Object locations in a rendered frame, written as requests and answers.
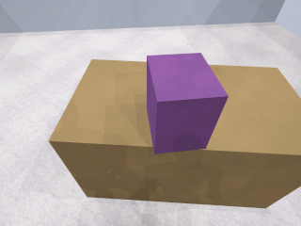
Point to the pedestal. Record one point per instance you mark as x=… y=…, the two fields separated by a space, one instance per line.
x=253 y=157

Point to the carton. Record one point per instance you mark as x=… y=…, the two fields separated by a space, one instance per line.
x=184 y=102

